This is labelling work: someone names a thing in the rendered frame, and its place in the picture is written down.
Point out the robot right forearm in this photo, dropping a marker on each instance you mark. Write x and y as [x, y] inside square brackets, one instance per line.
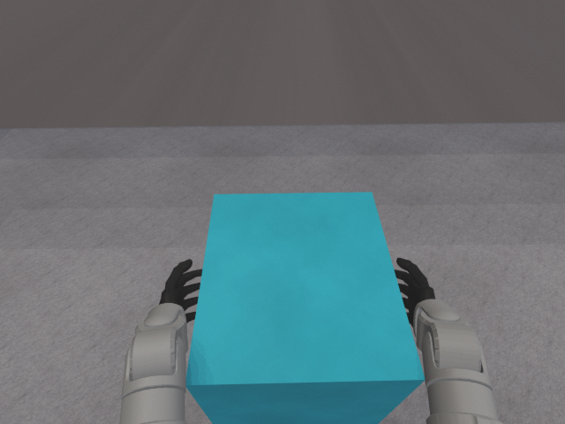
[457, 379]

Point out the left robot hand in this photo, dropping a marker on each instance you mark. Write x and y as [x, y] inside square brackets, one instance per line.
[174, 291]

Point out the right robot hand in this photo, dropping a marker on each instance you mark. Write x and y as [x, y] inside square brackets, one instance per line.
[417, 288]

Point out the robot left forearm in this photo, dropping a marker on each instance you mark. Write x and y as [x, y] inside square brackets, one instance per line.
[154, 383]

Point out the carton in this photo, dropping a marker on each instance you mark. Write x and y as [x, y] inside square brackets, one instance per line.
[300, 319]

